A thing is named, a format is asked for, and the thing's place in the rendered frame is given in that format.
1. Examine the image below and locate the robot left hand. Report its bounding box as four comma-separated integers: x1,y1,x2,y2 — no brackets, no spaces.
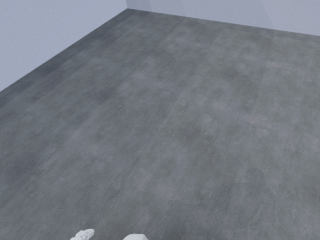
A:
70,229,94,240

